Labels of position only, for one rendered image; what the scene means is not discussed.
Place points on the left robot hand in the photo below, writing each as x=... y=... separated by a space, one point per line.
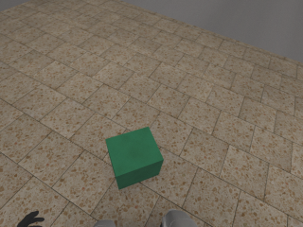
x=29 y=219

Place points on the carton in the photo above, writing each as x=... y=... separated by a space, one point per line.
x=135 y=157

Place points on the robot right thigh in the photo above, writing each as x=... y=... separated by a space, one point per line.
x=177 y=218

